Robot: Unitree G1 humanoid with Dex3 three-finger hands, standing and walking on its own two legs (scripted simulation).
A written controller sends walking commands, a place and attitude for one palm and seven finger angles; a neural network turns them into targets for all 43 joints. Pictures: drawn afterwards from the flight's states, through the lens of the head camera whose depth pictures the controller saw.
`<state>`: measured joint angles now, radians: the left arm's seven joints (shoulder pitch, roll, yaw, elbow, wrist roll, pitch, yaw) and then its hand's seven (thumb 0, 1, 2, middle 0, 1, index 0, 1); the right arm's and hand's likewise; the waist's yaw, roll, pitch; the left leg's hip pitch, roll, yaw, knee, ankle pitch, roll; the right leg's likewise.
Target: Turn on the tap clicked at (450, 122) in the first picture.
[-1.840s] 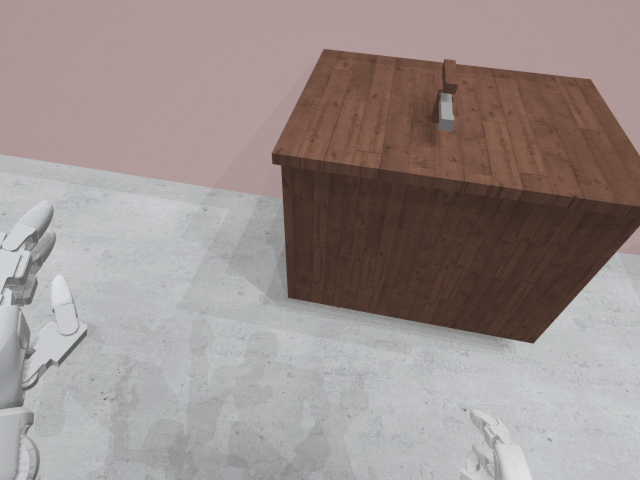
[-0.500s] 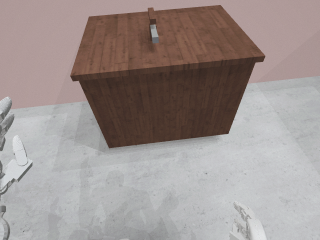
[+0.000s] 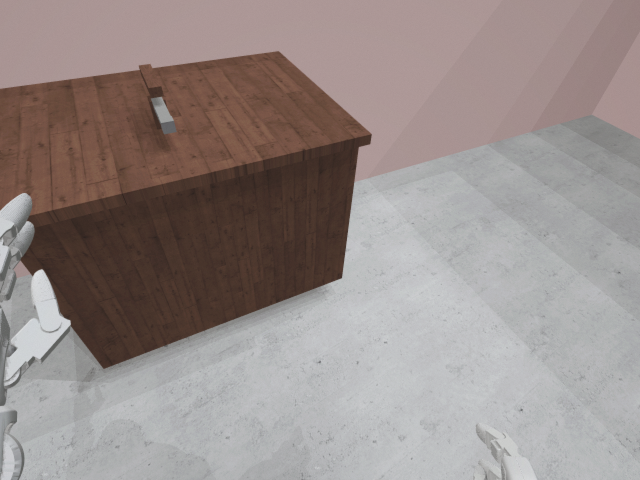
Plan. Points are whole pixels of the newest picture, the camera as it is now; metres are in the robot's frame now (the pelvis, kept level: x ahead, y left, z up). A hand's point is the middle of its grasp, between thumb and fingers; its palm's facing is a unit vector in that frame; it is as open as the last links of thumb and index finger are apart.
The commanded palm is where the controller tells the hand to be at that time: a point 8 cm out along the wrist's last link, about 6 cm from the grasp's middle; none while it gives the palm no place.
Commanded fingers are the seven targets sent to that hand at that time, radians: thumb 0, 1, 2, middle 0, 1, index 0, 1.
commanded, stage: walk to a spot facing it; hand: left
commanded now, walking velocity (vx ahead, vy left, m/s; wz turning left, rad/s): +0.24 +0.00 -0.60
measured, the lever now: (167, 125) +0.81 +0.41 +0.03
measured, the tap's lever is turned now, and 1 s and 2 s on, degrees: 0 0 0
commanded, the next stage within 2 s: turn to face it in 0.34 s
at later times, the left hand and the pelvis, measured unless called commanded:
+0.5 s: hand (246, 233) +0.31 +0.11 +0.20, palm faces +0.25 -0.82 -0.51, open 7.4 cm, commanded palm +0.26 +0.17 +0.18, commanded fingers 0.00 0.90 0.90 -0.20 -0.30 -0.20 -0.30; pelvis +0.07 -0.09 +0.00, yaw -8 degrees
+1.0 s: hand (201, 273) +0.26 +0.15 +0.18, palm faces +0.45 -0.77 -0.45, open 7.4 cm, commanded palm +0.22 +0.18 +0.18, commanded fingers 0.00 0.90 0.90 -0.20 -0.30 -0.20 -0.30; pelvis +0.07 -0.10 -0.01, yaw +3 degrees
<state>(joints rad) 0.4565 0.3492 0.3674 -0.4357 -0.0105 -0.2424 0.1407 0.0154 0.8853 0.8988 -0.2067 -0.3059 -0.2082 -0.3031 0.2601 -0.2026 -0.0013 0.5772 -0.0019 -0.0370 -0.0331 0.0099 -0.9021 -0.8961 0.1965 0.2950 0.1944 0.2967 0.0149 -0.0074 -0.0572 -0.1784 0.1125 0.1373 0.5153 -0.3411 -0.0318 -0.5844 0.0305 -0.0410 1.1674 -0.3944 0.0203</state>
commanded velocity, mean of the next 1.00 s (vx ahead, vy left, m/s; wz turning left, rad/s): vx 0.09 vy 0.00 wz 0.23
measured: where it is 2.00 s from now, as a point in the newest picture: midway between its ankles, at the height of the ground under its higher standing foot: outside the picture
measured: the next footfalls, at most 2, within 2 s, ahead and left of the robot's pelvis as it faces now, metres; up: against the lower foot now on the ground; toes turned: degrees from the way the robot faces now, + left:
right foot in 0.20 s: +0.12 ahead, -0.17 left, +0.00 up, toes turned -15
left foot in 0.62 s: +0.20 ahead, +0.03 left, +0.00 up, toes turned +3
